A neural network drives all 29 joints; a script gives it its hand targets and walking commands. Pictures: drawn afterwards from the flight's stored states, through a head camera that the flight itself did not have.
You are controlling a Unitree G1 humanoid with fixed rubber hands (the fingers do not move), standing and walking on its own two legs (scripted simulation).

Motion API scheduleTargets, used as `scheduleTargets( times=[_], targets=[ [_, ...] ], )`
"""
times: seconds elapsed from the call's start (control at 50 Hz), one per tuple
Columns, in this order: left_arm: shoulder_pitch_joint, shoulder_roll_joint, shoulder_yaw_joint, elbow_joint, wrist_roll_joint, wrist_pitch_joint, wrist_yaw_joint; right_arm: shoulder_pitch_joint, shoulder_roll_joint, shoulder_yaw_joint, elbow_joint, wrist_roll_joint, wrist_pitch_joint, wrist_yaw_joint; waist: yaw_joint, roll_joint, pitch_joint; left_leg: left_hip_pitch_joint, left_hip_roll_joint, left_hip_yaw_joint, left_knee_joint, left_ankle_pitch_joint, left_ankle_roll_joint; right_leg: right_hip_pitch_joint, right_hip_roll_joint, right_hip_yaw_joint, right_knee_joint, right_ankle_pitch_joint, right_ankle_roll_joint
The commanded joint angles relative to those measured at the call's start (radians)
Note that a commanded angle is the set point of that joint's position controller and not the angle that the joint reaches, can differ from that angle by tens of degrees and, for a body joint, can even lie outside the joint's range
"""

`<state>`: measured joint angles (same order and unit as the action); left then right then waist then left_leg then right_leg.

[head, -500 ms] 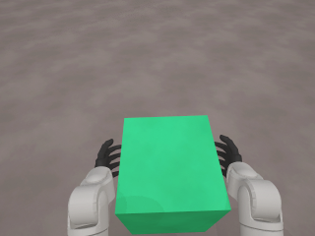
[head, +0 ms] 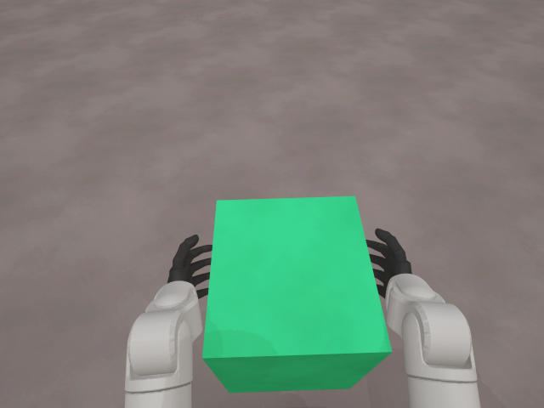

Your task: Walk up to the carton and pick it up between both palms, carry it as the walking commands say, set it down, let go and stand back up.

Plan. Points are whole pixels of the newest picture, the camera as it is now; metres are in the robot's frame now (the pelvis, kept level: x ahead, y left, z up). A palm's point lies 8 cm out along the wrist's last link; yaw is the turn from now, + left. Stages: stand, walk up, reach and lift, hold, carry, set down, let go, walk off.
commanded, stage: carry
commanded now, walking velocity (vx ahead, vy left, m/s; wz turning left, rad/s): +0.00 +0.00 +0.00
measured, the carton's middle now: (288, 301) +0.27 +0.00 +0.00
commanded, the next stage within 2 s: hold in 1.38 s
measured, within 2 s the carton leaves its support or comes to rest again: neither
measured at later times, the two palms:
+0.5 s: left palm (181, 281) +0.28 +0.15 +0.06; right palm (386, 274) +0.27 -0.14 +0.07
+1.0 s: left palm (182, 275) +0.28 +0.15 +0.07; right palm (389, 267) +0.28 -0.14 +0.08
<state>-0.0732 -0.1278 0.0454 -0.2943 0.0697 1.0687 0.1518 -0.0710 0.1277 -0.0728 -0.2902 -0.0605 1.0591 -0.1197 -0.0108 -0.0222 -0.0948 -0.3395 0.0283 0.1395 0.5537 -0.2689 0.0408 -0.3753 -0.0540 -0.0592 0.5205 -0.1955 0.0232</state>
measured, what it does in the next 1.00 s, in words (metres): stands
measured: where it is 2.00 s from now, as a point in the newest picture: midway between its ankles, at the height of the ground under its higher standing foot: outside the picture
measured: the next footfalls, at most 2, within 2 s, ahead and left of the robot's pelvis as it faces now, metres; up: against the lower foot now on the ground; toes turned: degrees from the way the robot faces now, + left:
none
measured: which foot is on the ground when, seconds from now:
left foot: down 0.00-1.00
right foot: down 0.00-1.00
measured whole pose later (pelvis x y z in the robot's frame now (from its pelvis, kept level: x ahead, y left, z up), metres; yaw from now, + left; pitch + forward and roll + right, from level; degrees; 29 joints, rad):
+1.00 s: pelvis +0.02 +0.00 +0.00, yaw +0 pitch +3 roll -1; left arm -0.07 -0.13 0.04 -0.30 0.07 1.06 0.15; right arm -0.06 0.13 -0.07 -0.30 -0.06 1.05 -0.12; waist 0.00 -0.02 -0.11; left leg -0.31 0.03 0.14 0.57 -0.31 0.04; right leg -0.34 -0.05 -0.06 0.53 -0.24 0.03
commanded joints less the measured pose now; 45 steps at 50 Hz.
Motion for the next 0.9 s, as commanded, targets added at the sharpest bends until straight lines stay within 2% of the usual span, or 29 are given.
scheduleTargets(
  times=[0.0,0.52,0.88],
  targets=[
    [-0.401,-0.806,-0.537,-0.127,-0.232,-0.054,-0.132,-0.39,0.779,0.52,-0.107,0.219,-0.04,0.125,0.003,0.024,-0.24,0.084,0.12,-0.11,-0.099,0.164,0.0,0.117,-0.072,0.061,-0.042,0.12,-0.032],
    [-0.406,-0.763,-0.5,-0.076,-0.208,-0.118,-0.126,-0.39,0.734,0.48,-0.059,0.188,-0.107,0.119,0.004,0.033,-0.24,0.09,0.128,-0.113,-0.09,0.197,0.006,0.13,-0.064,0.049,-0.03,0.128,-0.034],
    [-0.398,-0.777,-0.538,-0.142,-0.236,-0.05,-0.114,-0.383,0.735,0.511,-0.128,0.214,-0.037,0.108,0.006,0.032,-0.233,0.091,0.131,-0.11,-0.094,0.197,0.001,0.136,-0.065,0.05,-0.031,0.136,-0.036]
  ],
)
